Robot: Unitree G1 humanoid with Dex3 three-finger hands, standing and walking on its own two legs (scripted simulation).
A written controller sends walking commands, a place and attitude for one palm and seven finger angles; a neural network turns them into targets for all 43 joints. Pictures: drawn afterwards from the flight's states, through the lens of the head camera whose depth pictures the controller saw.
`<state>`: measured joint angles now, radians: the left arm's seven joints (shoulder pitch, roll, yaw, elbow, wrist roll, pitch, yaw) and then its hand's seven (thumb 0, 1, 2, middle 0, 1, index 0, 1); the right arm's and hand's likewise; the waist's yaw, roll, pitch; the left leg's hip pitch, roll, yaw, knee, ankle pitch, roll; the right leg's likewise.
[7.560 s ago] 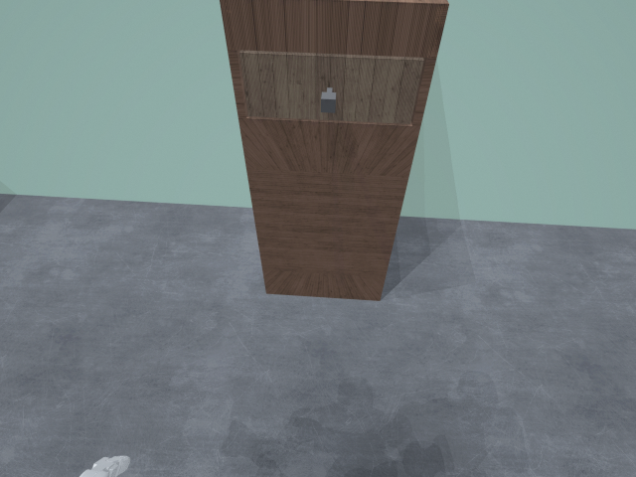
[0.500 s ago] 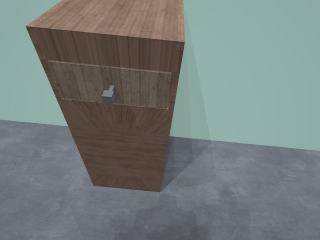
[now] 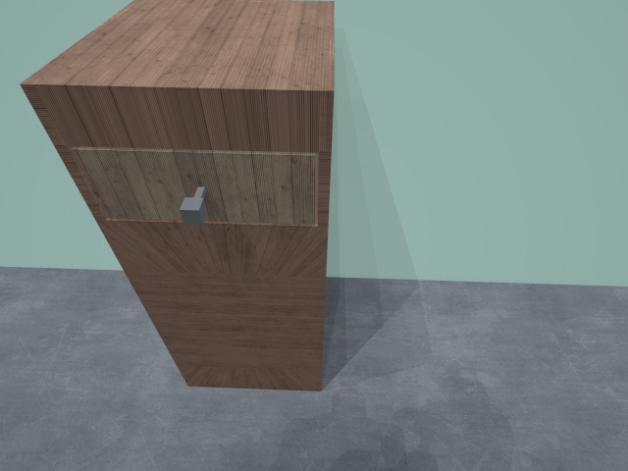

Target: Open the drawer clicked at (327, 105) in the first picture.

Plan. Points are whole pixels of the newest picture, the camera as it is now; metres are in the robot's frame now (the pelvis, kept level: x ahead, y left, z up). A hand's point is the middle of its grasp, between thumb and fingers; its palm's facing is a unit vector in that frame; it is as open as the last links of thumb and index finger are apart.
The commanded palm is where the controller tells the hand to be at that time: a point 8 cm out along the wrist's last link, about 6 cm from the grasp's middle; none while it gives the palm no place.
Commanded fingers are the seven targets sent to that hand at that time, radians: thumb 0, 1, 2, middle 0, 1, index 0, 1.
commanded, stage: come to a stop and stand still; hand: left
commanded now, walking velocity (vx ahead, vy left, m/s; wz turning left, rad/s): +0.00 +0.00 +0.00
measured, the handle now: (196, 203) +0.50 +0.22 +0.07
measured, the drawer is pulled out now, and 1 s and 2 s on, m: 0.00 0.00 0.00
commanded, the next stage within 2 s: look again from close up in 0.38 s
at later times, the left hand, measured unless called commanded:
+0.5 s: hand out of the picture +0.01 +0.15 -0.17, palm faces +0.01 -0.98 -0.19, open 7.4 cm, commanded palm none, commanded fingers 0.00 0.90 0.90 -0.20 -0.30 -0.20 -0.30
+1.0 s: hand out of the picture +0.01 +0.14 -0.17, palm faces +0.01 -0.98 -0.21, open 7.4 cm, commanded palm none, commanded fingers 0.00 0.90 0.90 -0.20 -0.30 -0.20 -0.30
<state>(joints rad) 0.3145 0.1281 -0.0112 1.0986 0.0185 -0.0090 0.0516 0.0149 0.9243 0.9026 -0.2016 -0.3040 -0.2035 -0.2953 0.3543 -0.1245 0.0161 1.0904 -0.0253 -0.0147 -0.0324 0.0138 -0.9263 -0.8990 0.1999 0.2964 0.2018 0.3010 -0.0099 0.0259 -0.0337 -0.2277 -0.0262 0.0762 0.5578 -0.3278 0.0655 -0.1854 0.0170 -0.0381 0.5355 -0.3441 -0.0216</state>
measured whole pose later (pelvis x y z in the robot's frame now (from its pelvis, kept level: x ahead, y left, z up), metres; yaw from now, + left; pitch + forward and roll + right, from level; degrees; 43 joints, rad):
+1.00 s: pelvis +0.02 -0.03 +0.01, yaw -1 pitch +0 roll +1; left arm 0.32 0.14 -0.01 1.12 0.01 -0.02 0.05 0.00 0.90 0.90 -0.20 -0.30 -0.20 -0.30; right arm 0.28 -0.14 0.02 1.16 -0.02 -0.02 -0.04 0.00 -0.91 -0.90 0.20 0.30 0.20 0.30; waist 0.00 0.00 0.01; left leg -0.13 -0.01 0.08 0.41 -0.28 0.02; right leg -0.12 0.04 -0.03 0.44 -0.32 -0.06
